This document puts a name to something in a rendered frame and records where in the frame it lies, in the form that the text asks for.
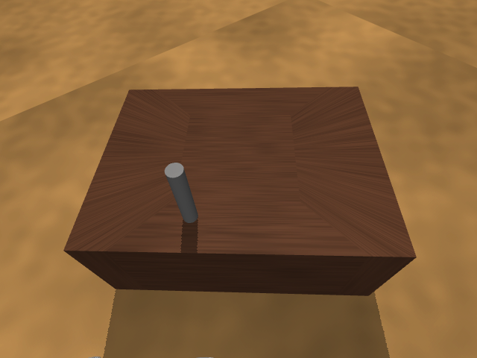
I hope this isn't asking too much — can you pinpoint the can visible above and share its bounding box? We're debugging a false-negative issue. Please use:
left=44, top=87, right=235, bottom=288
left=165, top=163, right=198, bottom=223

